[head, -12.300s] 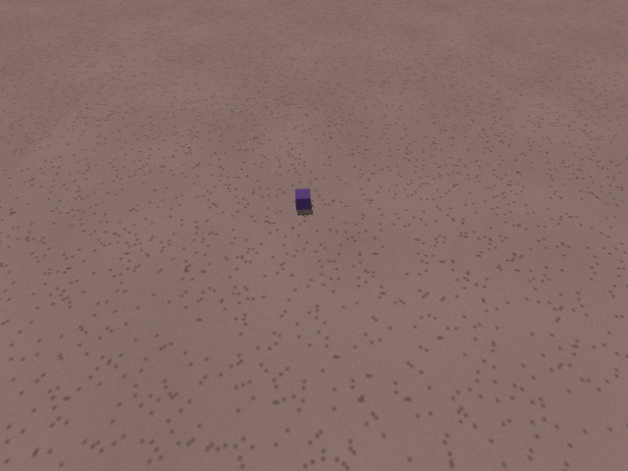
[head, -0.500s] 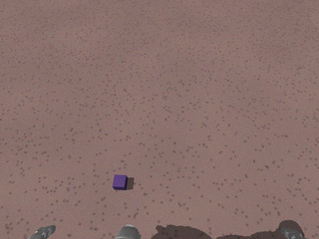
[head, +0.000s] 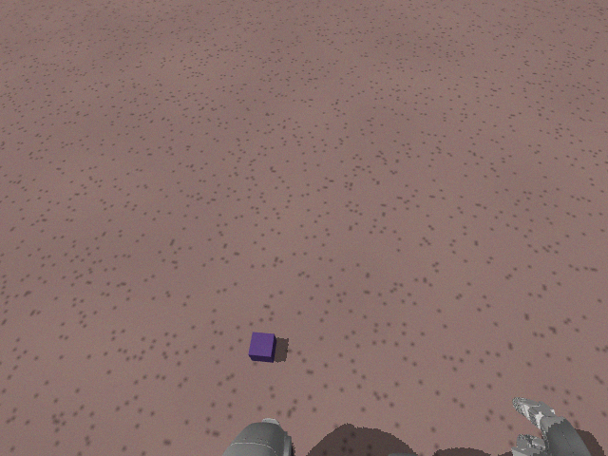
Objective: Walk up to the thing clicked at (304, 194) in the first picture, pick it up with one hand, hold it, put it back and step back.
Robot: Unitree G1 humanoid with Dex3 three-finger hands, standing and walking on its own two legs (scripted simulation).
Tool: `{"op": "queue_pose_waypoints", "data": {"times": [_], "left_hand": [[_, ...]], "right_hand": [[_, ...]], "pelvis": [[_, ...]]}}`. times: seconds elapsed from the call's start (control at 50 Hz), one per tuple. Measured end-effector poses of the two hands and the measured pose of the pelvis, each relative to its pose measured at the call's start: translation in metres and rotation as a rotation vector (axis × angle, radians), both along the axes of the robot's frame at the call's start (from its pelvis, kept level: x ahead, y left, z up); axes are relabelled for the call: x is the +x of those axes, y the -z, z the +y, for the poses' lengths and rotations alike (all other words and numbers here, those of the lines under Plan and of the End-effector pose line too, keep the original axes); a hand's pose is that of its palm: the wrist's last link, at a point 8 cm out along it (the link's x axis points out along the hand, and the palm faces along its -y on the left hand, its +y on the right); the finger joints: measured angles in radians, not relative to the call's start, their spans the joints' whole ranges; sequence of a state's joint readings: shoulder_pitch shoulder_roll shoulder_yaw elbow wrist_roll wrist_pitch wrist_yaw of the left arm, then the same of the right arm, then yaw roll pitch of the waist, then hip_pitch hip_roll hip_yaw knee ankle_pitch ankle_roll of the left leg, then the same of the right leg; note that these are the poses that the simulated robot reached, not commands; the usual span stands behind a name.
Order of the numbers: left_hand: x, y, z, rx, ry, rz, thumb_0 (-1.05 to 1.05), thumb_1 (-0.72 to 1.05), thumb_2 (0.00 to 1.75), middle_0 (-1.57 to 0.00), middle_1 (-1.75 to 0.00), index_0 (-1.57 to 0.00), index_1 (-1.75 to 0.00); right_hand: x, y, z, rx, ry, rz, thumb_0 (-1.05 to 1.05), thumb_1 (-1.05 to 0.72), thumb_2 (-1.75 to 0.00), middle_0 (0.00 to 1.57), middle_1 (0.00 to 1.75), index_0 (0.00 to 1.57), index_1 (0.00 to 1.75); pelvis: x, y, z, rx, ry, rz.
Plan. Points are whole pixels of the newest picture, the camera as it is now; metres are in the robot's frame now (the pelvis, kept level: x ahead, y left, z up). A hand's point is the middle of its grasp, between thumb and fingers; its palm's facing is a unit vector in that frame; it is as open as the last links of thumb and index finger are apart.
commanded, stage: walk up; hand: left
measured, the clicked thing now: (263, 347) +0.44 +0.21 -0.71
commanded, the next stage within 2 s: none
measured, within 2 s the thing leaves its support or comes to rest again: neither
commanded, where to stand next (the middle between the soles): +0.04 -0.01 m, yaw -3 degrees
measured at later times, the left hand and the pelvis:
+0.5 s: hand out of the picture +0.07 +0.26 -0.15, palm faces -0.20 -0.90 -0.38, open 7.4 cm; pelvis -0.04 +0.00 +0.00, yaw -9 degrees
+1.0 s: hand out of the picture +0.08 +0.28 -0.13, palm faces -0.09 -0.91 -0.41, open 7.4 cm; pelvis -0.02 +0.01 +0.01, yaw -6 degrees
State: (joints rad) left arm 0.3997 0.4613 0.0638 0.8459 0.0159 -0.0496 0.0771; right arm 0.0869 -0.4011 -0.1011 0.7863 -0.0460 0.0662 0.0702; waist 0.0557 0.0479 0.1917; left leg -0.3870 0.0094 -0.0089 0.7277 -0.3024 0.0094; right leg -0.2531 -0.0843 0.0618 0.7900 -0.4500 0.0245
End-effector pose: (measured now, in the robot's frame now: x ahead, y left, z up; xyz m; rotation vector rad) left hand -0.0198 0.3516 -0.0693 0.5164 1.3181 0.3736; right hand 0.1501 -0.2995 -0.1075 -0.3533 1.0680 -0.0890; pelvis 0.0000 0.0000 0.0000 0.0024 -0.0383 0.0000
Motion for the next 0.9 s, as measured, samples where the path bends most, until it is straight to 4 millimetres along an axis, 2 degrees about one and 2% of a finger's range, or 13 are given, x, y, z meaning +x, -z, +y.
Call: {"op": "queue_pose_waypoints", "data": {"times": [0.04, 0.12, 0.2, 0.3, 0.42, 0.52, 0.6, 0.68, 0.76, 0.84, 0.9], "left_hand": [[0.013, 0.007, 0.005, -0.026, 0.005, -0.020, 0.01, 0.90, 0.90, -0.20, -0.30, -0.21, -0.30], [0.042, 0.015, 0.004, -0.103, 0.056, -0.068, 0.01, 0.90, 0.90, -0.20, -0.30, -0.20, -0.30], [0.068, 0.026, -0.001, -0.167, 0.088, -0.103, 0.00, 0.90, 0.90, -0.20, -0.30, -0.20, -0.30], [0.088, 0.039, -0.011, -0.208, 0.138, -0.109, 0.00, 0.90, 0.90, -0.20, -0.30, -0.20, -0.30], [0.096, 0.045, -0.030, -0.228, 0.204, -0.101, 0.00, 0.90, 0.90, -0.20, -0.30, -0.20, -0.30], [0.086, 0.041, -0.053, -0.209, 0.244, -0.103, 0.00, 0.90, 0.90, -0.20, -0.30, -0.20, -0.30], [0.069, 0.026, -0.069, -0.195, 0.243, -0.117, 0.00, 0.90, 0.90, -0.20, -0.30, -0.20, -0.30], [0.062, 0.008, -0.071, -0.174, 0.223, -0.126, 0.00, 0.90, 0.90, -0.20, -0.30, -0.21, -0.30], [0.065, -0.006, -0.060, -0.148, 0.209, -0.166, 0.01, 0.90, 0.90, -0.20, -0.31, -0.21, -0.30], [0.071, -0.006, -0.041, -0.131, 0.190, -0.179, 0.00, 0.90, 0.90, -0.20, -0.31, -0.21, -0.30], [0.080, 0.006, -0.026, -0.137, 0.172, -0.174, 0.00, 0.90, 0.90, -0.20, -0.31, -0.21, -0.30]], "right_hand": [[0.000, -0.005, 0.015, 0.002, 0.000, -0.027, 0.01, -0.90, -0.89, 0.20, 0.30, 0.20, 0.30], [-0.012, -0.021, 0.036, 0.014, 0.051, -0.049, 0.01, -0.90, -0.89, 0.20, 0.30, 0.20, 0.30], [-0.031, -0.031, 0.039, -0.015, 0.080, -0.063, 0.01, -0.90, -0.89, 0.21, 0.30, 0.21, 0.30], [-0.068, -0.039, 0.017, -0.095, 0.140, -0.047, 0.01, -0.89, -0.89, 0.21, 0.30, 0.21, 0.30], [-0.131, -0.042, -0.025, -0.181, 0.216, 0.000, 0.01, -0.90, -0.89, 0.21, 0.30, 0.21, 0.30], [-0.178, -0.025, -0.058, -0.173, 0.264, 0.043, 0.01, -0.90, -0.89, 0.20, 0.30, 0.21, 0.30], [-0.203, -0.012, -0.060, -0.118, 0.303, 0.108, 0.01, -0.90, -0.89, 0.20, 0.30, 0.20, 0.30], [-0.210, -0.004, -0.050, -0.052, 0.304, 0.135, 0.01, -0.90, -0.89, 0.20, 0.30, 0.20, 0.30], [-0.208, 0.003, -0.035, -0.008, 0.270, 0.173, 0.01, -0.90, -0.89, 0.20, 0.30, 0.20, 0.30], [-0.191, 0.004, -0.019, 0.006, 0.236, 0.181, 0.01, -0.90, -0.89, 0.20, 0.30, 0.20, 0.30], [-0.170, 0.003, -0.009, -0.010, 0.221, 0.148, 0.01, -0.90, -0.89, 0.20, 0.30, 0.20, 0.30]], "pelvis": [[-0.002, -0.002, 0.010, -0.010, 0.008, -0.016], [0.000, -0.011, 0.022, -0.029, 0.027, -0.025], [-0.001, -0.013, 0.027, -0.026, 0.044, -0.026], [-0.012, -0.010, 0.025, -0.021, 0.079, -0.025], [-0.033, -0.004, 0.011, -0.014, 0.126, -0.016], [-0.047, 0.004, -0.008, -0.025, 0.153, -0.022], [-0.046, -0.003, -0.019, -0.008, 0.165, -0.028], [-0.042, -0.012, -0.020, -0.001, 0.153, -0.028], [-0.036, -0.016, -0.016, 0.000, 0.134, -0.027], [-0.029, -0.015, -0.007, -0.002, 0.114, -0.026], [-0.022, -0.008, 0.003, 0.002, 0.101, -0.025]]}}
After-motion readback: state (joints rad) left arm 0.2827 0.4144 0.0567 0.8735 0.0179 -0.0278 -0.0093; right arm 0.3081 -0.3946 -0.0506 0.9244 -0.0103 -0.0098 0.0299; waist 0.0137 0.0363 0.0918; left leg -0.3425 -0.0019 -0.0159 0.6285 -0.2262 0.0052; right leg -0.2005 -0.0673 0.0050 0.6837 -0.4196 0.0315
